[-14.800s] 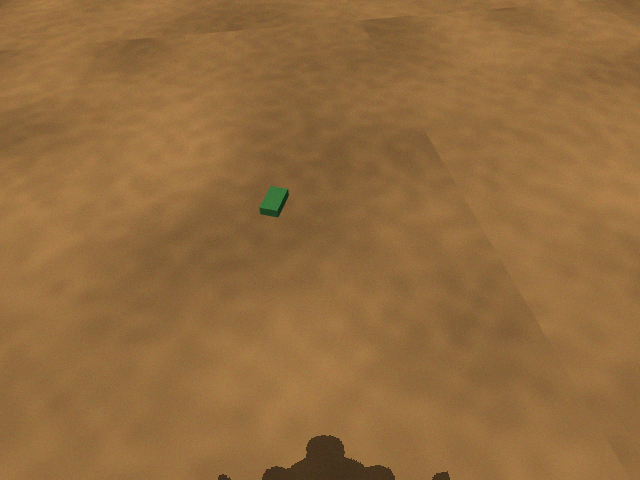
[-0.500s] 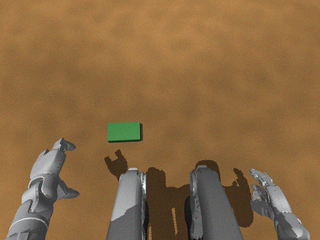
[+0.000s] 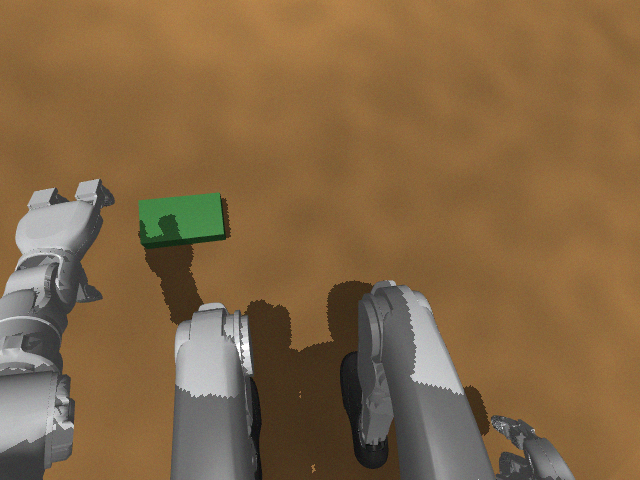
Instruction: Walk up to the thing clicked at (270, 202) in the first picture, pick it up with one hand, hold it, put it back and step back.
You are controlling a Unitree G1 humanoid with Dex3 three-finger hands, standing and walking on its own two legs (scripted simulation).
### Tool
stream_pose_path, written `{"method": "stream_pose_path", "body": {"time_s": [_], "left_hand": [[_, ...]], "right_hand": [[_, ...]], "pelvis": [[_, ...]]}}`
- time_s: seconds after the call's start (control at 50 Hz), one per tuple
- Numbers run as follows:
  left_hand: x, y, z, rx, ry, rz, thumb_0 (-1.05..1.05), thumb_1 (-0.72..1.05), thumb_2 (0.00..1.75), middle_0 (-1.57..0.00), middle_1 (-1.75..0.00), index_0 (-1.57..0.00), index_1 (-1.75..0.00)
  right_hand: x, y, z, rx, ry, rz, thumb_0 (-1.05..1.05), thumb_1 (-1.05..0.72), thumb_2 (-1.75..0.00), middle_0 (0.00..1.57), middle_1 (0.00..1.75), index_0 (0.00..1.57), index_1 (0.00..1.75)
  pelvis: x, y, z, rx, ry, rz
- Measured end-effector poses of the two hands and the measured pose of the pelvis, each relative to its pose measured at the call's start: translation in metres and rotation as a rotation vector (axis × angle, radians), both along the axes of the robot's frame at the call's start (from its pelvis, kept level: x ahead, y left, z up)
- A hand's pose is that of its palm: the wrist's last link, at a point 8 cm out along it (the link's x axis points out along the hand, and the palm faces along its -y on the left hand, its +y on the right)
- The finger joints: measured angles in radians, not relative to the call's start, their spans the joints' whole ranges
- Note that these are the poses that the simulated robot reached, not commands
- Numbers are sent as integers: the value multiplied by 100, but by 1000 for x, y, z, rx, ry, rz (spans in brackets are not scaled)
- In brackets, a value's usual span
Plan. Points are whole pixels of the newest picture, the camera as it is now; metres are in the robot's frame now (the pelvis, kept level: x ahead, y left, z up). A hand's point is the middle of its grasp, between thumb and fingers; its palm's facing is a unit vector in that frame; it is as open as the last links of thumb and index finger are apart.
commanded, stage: rise first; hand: left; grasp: from above
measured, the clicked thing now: (183, 220) +0.52 +0.21 -0.37
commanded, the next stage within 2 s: none
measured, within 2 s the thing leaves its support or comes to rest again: neither
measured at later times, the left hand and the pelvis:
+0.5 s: hand (110, 238) +0.45 +0.29 -0.21, palm faces -0.46 -0.05 -0.89, open 13.9 cm; pelvis +0.01 +0.00 -0.04, yaw -2 degrees
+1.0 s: hand (122, 232) +0.46 +0.28 -0.24, palm faces -0.47 -0.05 -0.88, open 14.0 cm; pelvis +0.01 +0.00 -0.05, yaw -3 degrees
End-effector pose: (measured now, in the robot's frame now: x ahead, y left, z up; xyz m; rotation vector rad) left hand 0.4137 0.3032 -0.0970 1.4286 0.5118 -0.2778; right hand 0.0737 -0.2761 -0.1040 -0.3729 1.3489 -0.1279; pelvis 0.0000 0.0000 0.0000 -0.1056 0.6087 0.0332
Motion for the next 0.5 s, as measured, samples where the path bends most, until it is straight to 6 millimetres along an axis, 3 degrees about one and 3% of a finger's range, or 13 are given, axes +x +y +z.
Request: {"method": "stream_pose_path", "body": {"time_s": [0.18, 0.5], "left_hand": [[18, -2, -27, 40, -12, -72, 0, -54, 103, -9, -97, -8, -98], [39, -13, -60, 63, -33, -71, 0, -49, 97, -14, -95, -13, -95]], "right_hand": [[-9, -1, -14, -12, 63, 17, 1, -90, -90, 20, 30, 20, 30], [0, 2, -37, 5, 83, 52, 0, -91, -90, 20, 30, 20, 30]], "pelvis": [[3, 1, -19, -8, 8, -4], [10, 0, -39, -11, 25, -21]]}}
